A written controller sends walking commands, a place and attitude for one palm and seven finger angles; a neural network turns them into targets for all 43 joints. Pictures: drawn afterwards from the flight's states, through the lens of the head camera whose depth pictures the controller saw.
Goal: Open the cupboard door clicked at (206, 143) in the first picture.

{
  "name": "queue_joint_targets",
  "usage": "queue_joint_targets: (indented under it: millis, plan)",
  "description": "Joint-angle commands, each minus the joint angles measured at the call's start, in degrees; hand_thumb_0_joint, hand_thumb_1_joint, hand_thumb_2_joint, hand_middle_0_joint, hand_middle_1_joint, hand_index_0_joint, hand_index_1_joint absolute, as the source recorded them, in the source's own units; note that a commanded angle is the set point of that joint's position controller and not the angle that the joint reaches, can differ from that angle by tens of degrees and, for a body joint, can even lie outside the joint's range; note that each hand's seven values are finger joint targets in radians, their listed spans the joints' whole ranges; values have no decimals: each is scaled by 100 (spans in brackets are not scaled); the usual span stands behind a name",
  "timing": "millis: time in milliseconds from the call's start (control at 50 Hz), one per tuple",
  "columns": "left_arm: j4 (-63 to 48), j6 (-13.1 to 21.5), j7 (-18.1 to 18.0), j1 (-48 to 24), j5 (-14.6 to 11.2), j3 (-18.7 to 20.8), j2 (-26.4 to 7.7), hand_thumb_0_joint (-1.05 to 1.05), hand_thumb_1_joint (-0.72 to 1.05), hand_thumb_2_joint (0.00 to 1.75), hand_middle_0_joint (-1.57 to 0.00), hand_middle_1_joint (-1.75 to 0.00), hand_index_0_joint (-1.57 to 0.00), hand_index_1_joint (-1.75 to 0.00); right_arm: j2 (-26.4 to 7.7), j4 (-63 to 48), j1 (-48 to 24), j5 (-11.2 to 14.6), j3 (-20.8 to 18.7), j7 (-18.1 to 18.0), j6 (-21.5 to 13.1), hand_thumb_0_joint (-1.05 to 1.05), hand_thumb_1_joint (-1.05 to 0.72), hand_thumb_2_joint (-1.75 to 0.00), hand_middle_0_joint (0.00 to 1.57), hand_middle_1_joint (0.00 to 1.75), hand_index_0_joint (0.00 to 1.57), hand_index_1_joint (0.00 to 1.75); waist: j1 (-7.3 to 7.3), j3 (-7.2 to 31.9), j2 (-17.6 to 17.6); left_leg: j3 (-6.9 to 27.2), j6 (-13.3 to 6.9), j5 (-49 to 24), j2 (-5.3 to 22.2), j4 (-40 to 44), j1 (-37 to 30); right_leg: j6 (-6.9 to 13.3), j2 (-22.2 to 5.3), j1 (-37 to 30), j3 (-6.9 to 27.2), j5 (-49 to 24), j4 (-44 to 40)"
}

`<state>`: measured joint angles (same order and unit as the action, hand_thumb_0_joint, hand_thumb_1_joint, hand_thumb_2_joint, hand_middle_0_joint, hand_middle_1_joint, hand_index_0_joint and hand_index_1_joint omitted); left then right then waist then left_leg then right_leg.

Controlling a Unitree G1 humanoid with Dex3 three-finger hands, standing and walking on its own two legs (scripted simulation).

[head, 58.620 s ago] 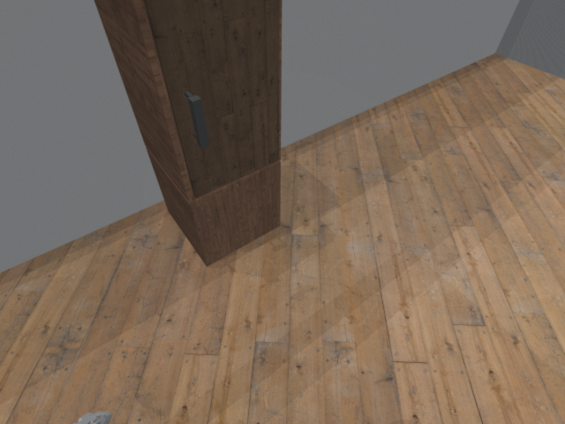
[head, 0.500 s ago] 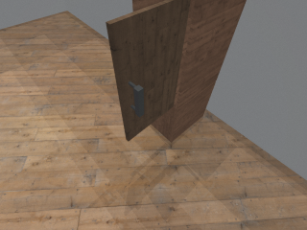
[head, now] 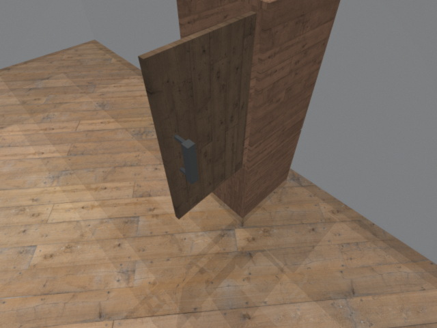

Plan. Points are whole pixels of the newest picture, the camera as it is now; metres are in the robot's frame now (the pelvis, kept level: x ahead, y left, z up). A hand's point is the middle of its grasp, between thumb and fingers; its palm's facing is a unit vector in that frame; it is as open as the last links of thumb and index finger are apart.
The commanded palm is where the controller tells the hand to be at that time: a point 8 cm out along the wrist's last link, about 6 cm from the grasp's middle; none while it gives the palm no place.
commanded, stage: let the arm hang, fingers relaxed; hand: left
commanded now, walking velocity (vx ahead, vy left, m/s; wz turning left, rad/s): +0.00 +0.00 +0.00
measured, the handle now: (185, 159) +0.54 +0.12 -0.05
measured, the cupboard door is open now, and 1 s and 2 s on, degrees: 92 92 92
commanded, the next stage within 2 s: look to check the result in 0.06 s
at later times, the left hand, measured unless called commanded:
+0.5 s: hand out of the picture +0.03 +0.20 -0.17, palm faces +0.01 -0.96 -0.27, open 7.4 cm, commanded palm none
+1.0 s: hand out of the picture +0.06 +0.19 -0.17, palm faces +0.00 -0.97 -0.25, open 7.4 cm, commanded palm none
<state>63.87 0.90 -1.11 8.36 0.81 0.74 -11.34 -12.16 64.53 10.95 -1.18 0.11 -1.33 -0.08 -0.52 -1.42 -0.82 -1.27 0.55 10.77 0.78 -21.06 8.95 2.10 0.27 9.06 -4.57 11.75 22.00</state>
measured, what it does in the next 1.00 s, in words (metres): stands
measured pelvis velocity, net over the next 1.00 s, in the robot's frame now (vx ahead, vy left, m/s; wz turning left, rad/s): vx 0.02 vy -0.01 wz -0.01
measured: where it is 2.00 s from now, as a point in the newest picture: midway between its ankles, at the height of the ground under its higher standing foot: outside the picture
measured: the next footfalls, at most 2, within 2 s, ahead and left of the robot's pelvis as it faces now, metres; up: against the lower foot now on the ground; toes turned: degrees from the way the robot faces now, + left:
none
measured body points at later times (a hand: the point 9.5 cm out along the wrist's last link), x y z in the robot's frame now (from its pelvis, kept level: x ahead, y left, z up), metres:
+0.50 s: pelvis +0.02 -0.01 +0.00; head +0.03 -0.02 +0.45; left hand +0.03 +0.25 -0.15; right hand +0.03 -0.26 -0.16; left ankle +0.01 +0.13 -0.75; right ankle +0.00 -0.09 -0.75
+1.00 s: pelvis +0.02 -0.01 +0.00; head +0.04 -0.02 +0.45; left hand +0.06 +0.24 -0.15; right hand +0.03 -0.25 -0.16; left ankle +0.01 +0.13 -0.75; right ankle +0.00 -0.09 -0.75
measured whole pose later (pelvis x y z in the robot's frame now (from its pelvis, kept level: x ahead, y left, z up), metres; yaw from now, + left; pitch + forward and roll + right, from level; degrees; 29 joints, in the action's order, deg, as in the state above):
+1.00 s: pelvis +0.02 -0.01 +0.00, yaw -1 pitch -1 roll +0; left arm 65.4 1.0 -1.5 11.4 0.6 0.8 -11.7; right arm -11.8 65.9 12.8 -1.0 0.2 -1.9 0.2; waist -0.4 -2.2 -0.6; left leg -1.7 1.6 12.0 2.1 -19.4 6.3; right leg 2.9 1.7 6.3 -4.1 12.3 19.5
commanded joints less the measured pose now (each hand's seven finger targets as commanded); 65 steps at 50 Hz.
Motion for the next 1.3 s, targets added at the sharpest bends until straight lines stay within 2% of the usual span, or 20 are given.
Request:
queue_joint_targets:
  millis: [0,100,160,180,260,280,460,540,560,600,660,700,760,820,860,920,1080,1160,1220,1280]
  plan:
    - [-129,76,-56,298,-30,173,-927,0,90,90,-20,-30,-20,-30,-693,-126,189,-14,-148,-35,-76,0,-90,-90,20,30,20,30,42,-41,8,445,-155,-668,512,334,49,71,-718,-84,692,-682,-522]
    - [-111,91,-58,322,-35,181,-939,0,90,90,-20,-30,-20,-30,-727,-109,206,-11,-152,-49,-68,0,-90,-90,20,30,20,30,27,-28,70,419,-147,-708,527,326,-36,83,-708,-126,707,-799,-569]
    - [-85,108,-65,413,-36,189,-932,0,90,90,-20,-30,-20,-30,-757,-133,225,1,-165,-61,-67,0,-90,-90,20,30,20,30,36,129,111,397,-162,-753,522,278,-169,93,-706,-205,718,-929,-595]
    - [-72,101,-65,389,-39,179,-930,0,90,90,-20,-30,-20,-30,-741,-112,222,-3,-164,-60,-66,0,-90,-90,20,30,20,30,18,118,-5,393,-154,-768,524,288,-167,97,-718,-210,723,-973,-579]
    - [-36,104,-70,461,-42,173,-930,0,90,90,-20,-30,-20,-30,-752,-104,273,13,-153,-71,-48,0,-90,-90,20,30,20,30,25,51,125,367,-154,-736,544,290,-182,92,-696,-199,693,-979,-616]
    - [-22,96,-67,466,-46,158,-916,0,90,90,-20,-30,-20,-30,-742,-89,275,2,-153,-70,-48,0,-90,-90,20,30,20,30,17,43,13,368,-152,-734,541,299,-196,100,-702,-181,729,-976,-607]
    - [28,94,-73,536,-43,145,-923,0,90,90,-20,-30,-20,-30,-754,-60,311,10,-137,-76,-32,0,-90,-90,20,30,20,30,23,-43,128,343,-153,-663,558,323,-218,94,-673,-139,722,-876,-658]
    - [34,93,-69,529,-47,136,-918,0,90,90,-20,-30,-20,-30,-730,-46,312,5,-127,-77,-55,0,-90,-90,20,30,20,30,27,3,60,359,-153,-758,562,358,-237,97,-684,-196,753,-1017,-616]
    - [33,97,-78,540,-43,147,-906,0,90,90,-20,-30,-20,-30,-728,-55,323,6,-133,-80,-48,0,-90,-90,20,30,20,30,35,-23,145,348,-160,-744,569,341,-222,95,-672,-193,717,-994,-635]
    - [29,91,-73,524,-45,140,-895,0,90,90,-20,-30,-20,-30,-717,-44,310,-3,-131,-79,-52,0,-90,-90,20,30,20,30,30,-71,57,341,-147,-733,568,363,-223,92,-685,-155,736,-1004,-623]
    - [16,95,-81,540,-41,143,-886,0,90,90,-20,-30,-20,-30,-706,-52,334,7,-130,-77,-48,0,-90,-90,20,30,20,30,38,-57,169,331,-157,-705,562,362,-214,82,-667,-185,734,-977,-646]
    - [3,92,-75,509,-45,140,-891,0,90,90,-20,-30,-20,-30,-700,-39,327,-6,-131,-73,-48,0,-90,-90,20,30,20,30,33,-110,41,330,-137,-660,551,372,-194,85,-680,-144,758,-922,-649]
    - [-4,98,-81,538,-39,149,-867,0,90,90,-20,-30,-20,-30,-680,-51,346,0,-137,-77,-44,0,-90,-90,20,30,20,30,36,-97,116,322,-147,-650,554,349,-193,87,-660,-161,748,-904,-674]
    - [-18,99,-75,516,-46,148,-889,0,90,90,-20,-30,-20,-30,-672,-40,343,-5,-137,-78,-57,0,-90,-90,20,30,20,30,31,-91,19,323,-136,-748,553,363,-196,87,-678,-181,760,-1068,-622]
    - [-29,103,-80,525,-44,156,-885,0,90,90,-20,-30,-20,-30,-682,-47,385,2,-134,-81,-56,0,-90,-90,20,30,20,30,40,-44,145,328,-147,-748,559,354,-180,85,-662,-247,729,-1064,-620]
    - [-24,109,-76,528,-49,163,-893,0,90,90,-20,-30,-20,-30,-667,-34,381,2,-141,-85,-69,0,-90,-90,20,30,20,30,32,-15,86,319,-138,-814,561,359,-216,87,-689,-264,742,-1215,-593]
    - [-26,102,-76,541,-48,151,-873,0,90,90,-20,-30,-20,-30,-668,-26,419,4,-139,-89,-67,0,-90,-90,20,30,20,30,22,17,38,326,-140,-822,571,355,-234,98,-672,-277,751,-1177,-585]
    - [-10,96,-76,573,-46,143,-842,0,90,90,-20,-30,-20,-30,-666,-30,414,12,-131,-91,-58,0,-90,-90,20,30,20,30,37,-104,93,333,-156,-727,576,378,-216,88,-655,-203,732,-967,-644]
    - [-5,102,-69,570,-50,139,-869,0,90,90,-20,-30,-20,-30,-691,-31,406,1,-139,-92,-67,0,-90,-90,20,30,20,30,23,-25,-4,329,-145,-797,575,360,-278,95,-673,-211,756,-1088,-618]
    - [10,96,-73,569,-46,131,-865,0,90,90,-20,-30,-20,-30,-674,-25,403,5,-133,-89,-65,0,-90,-90,20,30,20,30,22,-75,46,331,-148,-810,574,386,-255,91,-668,-201,755,-1107,-602]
